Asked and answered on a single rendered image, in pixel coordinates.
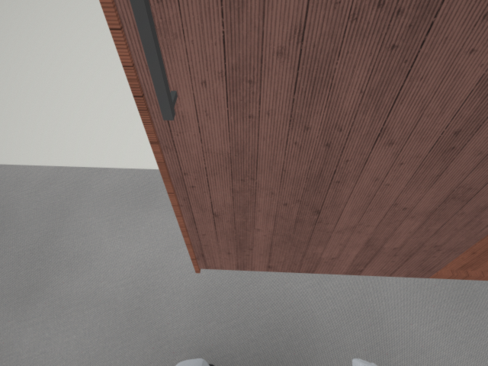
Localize handle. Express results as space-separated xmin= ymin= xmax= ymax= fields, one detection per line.
xmin=130 ymin=0 xmax=178 ymax=120

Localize wardrobe door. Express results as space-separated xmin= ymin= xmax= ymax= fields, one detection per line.
xmin=114 ymin=0 xmax=488 ymax=278
xmin=441 ymin=235 xmax=488 ymax=271

